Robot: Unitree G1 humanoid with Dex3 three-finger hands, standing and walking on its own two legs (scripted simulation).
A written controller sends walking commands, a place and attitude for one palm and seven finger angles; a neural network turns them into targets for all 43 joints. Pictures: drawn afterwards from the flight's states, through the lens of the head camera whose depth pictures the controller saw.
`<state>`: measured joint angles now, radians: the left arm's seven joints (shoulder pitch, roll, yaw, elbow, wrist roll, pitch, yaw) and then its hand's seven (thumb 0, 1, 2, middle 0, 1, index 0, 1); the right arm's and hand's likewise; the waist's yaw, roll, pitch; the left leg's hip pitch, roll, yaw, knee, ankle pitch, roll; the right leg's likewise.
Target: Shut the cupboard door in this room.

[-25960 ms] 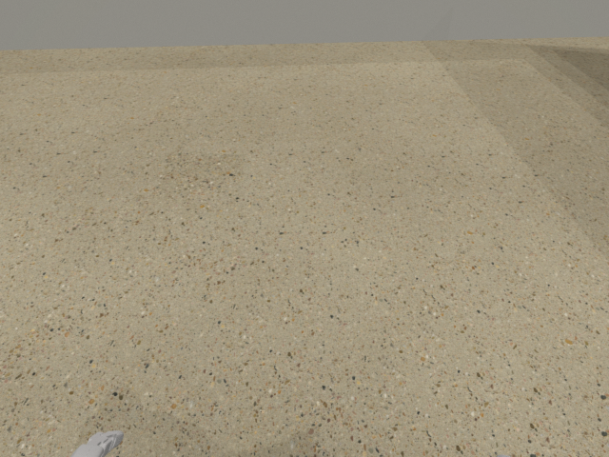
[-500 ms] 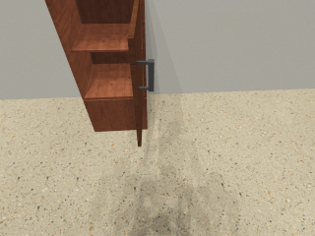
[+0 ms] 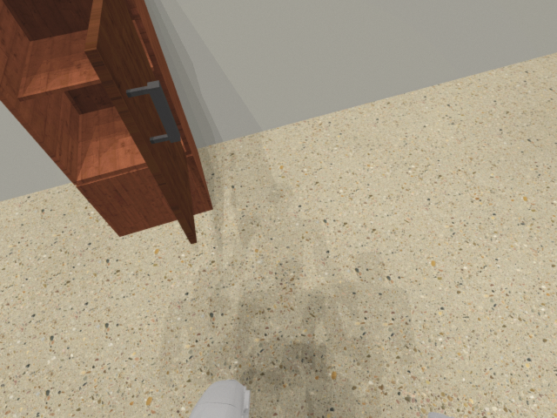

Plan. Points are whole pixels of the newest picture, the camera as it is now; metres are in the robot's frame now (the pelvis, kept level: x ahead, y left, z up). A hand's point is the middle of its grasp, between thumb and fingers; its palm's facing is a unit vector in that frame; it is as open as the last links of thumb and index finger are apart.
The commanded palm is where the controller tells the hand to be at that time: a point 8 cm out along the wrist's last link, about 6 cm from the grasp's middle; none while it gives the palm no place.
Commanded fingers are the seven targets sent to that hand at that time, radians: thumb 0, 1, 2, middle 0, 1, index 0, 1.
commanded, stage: walk around to get in front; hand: left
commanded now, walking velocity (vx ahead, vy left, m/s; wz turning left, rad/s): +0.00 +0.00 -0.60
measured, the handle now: (154, 115) +0.62 +0.31 +0.04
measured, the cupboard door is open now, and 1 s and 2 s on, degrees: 86 86 86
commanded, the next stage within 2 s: none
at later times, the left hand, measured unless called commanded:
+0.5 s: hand out of the picture +0.08 +0.28 -0.18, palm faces -0.19 -0.95 -0.25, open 7.4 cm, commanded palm none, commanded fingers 0.00 0.90 0.90 -0.20 -0.30 -0.20 -0.30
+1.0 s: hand (224, 385) +0.18 +0.12 -0.15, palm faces -0.57 -0.78 -0.26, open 7.3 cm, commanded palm none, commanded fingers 0.00 0.90 0.90 -0.20 -0.30 -0.20 -0.30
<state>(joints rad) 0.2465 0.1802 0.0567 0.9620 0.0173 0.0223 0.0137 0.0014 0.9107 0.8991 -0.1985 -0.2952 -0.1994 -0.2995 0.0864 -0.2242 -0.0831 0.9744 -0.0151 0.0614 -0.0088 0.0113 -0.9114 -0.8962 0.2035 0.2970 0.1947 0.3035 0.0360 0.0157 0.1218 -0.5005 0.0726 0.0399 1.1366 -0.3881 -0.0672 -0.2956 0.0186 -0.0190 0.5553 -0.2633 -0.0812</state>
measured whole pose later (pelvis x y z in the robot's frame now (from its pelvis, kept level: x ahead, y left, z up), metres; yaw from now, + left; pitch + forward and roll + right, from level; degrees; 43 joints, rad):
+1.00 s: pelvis -0.03 +0.02 +0.00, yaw -36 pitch +0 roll +0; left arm 0.16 0.21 0.04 0.89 0.01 0.00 -0.01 0.00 0.91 0.90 -0.20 -0.29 -0.20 -0.30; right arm 0.28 -0.26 -0.07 0.99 -0.02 0.07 0.01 0.01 -0.91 -0.90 0.20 0.30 0.19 0.30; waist -0.03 0.04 0.07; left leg -0.44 0.14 0.09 1.09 -0.47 -0.07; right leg -0.23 0.00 -0.06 0.57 -0.34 -0.04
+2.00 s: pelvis +0.23 -0.25 -0.01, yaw -61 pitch -1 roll +1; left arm 0.07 0.17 0.03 0.97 0.01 -0.07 -0.01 0.00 0.91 0.90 -0.20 -0.29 -0.20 -0.30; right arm 0.42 -0.13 -0.05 1.13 0.00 -0.01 0.00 0.01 -0.91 -0.90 0.20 0.30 0.19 0.30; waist -0.06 -0.01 0.12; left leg -0.28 0.12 0.10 1.22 -0.45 -0.04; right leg -0.37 -0.01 -0.15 0.62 -0.24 -0.09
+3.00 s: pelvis +0.42 -0.60 -0.02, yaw -68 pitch +0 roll +2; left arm 0.09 0.19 0.06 0.98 0.03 -0.04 -0.02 0.00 0.92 0.90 -0.19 -0.29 -0.19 -0.30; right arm 0.49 -0.11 -0.06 1.17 -0.02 -0.05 0.00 0.01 -0.91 -0.90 0.20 0.30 0.19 0.30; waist -0.07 0.00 0.06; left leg 0.02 0.12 0.27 0.50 -0.44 -0.07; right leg -0.44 -0.08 -0.14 0.57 -0.12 -0.03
